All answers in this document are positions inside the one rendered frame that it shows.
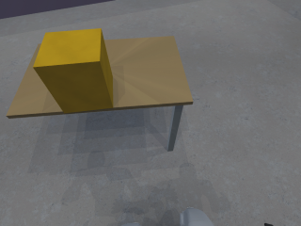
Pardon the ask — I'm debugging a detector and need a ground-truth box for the carton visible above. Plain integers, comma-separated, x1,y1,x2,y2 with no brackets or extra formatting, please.
33,28,114,114

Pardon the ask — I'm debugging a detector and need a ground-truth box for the robot right thigh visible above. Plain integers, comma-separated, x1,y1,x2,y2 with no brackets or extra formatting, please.
180,208,214,226

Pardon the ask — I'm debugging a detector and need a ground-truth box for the table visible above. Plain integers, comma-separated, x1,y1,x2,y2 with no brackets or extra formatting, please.
6,36,194,152

